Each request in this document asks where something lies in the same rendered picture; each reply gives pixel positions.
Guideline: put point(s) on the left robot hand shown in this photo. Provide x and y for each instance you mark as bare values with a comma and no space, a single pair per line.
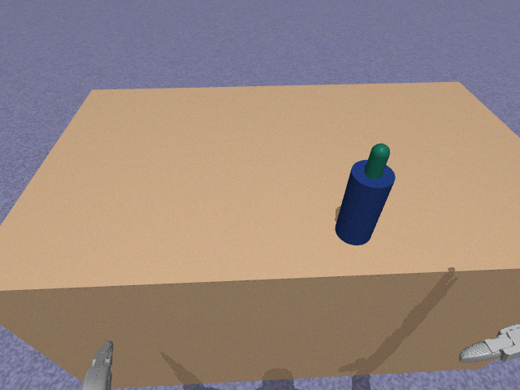
99,376

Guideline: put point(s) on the right robot hand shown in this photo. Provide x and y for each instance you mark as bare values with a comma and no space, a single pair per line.
506,346

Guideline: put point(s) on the bottle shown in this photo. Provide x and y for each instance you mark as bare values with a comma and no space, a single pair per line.
370,182

